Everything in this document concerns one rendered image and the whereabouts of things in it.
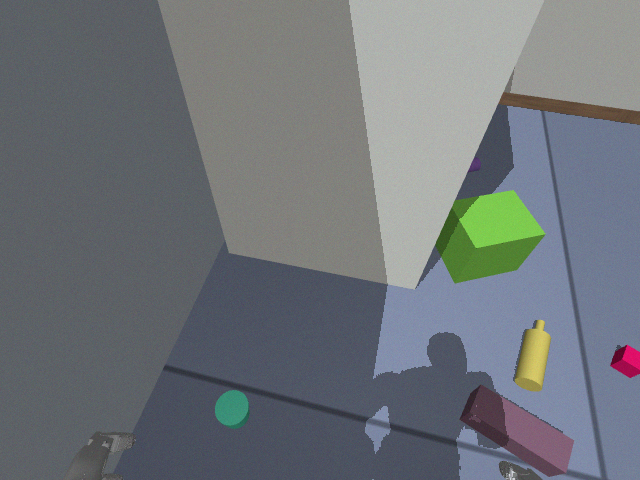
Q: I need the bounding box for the right robot hand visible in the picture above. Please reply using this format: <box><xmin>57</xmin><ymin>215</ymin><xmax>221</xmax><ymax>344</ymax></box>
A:
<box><xmin>499</xmin><ymin>461</ymin><xmax>543</xmax><ymax>480</ymax></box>

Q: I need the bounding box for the left robot hand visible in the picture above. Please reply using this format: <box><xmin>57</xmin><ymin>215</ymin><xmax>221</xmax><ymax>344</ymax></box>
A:
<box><xmin>63</xmin><ymin>431</ymin><xmax>136</xmax><ymax>480</ymax></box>

